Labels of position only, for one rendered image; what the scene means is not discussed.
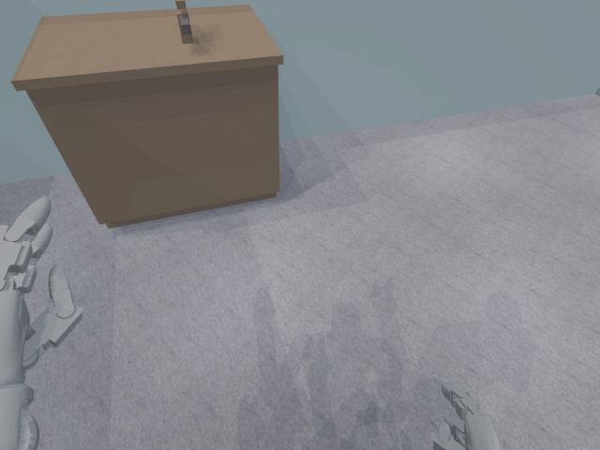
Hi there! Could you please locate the left robot forearm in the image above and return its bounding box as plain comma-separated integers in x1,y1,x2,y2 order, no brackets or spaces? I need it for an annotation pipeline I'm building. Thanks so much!
0,383,39,450

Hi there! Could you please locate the right robot hand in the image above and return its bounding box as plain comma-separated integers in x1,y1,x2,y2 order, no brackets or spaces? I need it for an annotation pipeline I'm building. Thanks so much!
433,382,503,450

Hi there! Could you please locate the left robot hand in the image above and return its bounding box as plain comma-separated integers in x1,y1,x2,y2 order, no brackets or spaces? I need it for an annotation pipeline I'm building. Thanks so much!
0,197,83,385

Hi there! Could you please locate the tap lever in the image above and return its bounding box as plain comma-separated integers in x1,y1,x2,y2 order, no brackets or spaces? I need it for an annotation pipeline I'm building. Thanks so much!
179,15,192,35

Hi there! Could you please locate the counter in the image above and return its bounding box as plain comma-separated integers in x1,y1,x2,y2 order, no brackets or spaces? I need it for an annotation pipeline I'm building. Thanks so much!
11,0,283,229

